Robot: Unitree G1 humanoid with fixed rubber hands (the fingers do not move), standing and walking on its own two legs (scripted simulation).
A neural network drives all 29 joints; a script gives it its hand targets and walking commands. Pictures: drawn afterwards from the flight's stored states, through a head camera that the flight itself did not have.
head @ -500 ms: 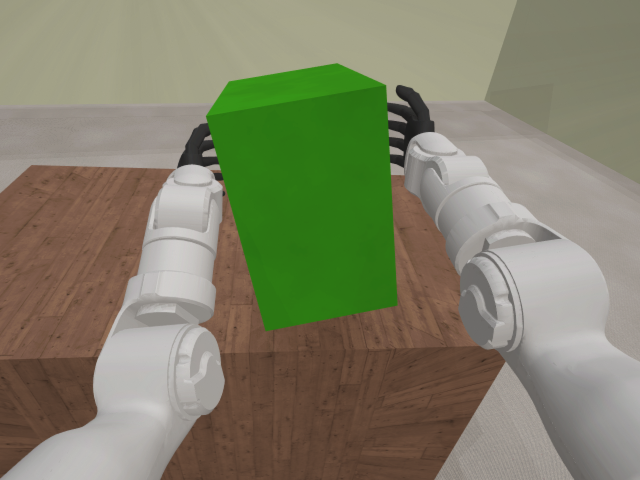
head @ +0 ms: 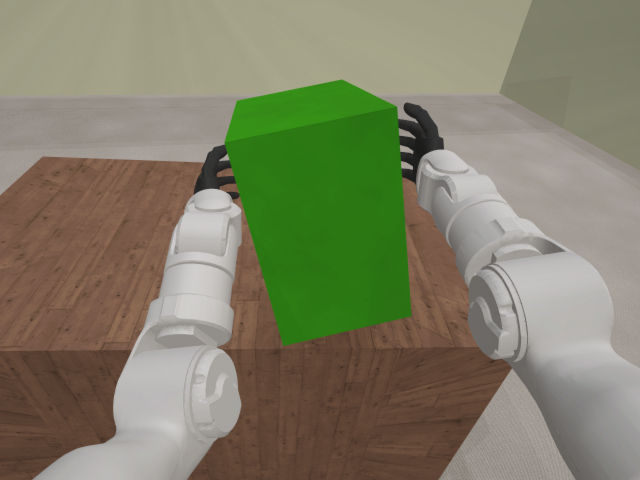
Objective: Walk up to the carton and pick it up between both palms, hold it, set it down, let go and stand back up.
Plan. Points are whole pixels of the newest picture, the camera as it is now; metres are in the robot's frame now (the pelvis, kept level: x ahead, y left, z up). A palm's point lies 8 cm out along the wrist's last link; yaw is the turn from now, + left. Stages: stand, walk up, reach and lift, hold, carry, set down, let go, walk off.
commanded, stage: set down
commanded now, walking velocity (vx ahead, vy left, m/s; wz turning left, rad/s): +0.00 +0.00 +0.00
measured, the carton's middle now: (315, 198) +0.50 +0.02 +0.16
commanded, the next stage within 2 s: none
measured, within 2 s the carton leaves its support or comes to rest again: neither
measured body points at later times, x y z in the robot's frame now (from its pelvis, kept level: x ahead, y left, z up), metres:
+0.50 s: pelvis +0.02 +0.00 +0.00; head -0.02 +0.01 +0.45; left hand +0.42 +0.17 +0.19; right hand +0.47 -0.10 +0.23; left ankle +0.04 +0.14 -0.74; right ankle -0.01 -0.10 -0.74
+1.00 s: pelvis +0.03 -0.01 +0.00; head +0.01 -0.02 +0.45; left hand +0.43 +0.17 +0.16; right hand +0.49 -0.10 +0.19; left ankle +0.04 +0.13 -0.74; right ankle -0.01 -0.10 -0.74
